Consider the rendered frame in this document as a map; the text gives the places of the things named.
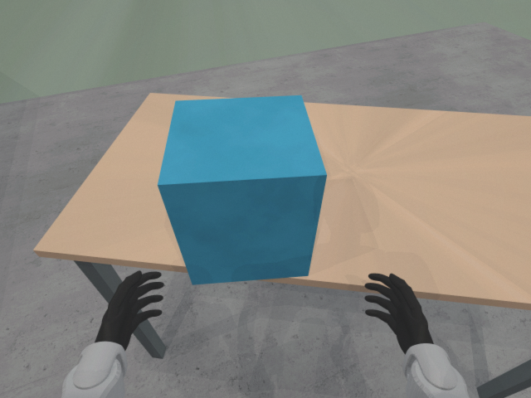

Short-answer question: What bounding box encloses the robot right forearm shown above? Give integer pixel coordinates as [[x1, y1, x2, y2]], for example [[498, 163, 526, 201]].
[[402, 343, 470, 398]]

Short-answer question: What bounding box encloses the right robot hand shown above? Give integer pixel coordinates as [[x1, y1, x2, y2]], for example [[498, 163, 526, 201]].
[[365, 274, 434, 355]]

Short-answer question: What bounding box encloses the table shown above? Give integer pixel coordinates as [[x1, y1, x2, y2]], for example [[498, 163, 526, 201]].
[[33, 93, 531, 398]]

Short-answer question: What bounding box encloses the left robot hand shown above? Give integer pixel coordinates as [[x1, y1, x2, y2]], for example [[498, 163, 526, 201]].
[[95, 270, 164, 350]]

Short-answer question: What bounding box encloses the robot left forearm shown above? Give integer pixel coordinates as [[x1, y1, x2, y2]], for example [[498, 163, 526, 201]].
[[61, 342, 128, 398]]

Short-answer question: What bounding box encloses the carton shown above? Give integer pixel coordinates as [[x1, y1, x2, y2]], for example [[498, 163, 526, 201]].
[[158, 95, 327, 285]]

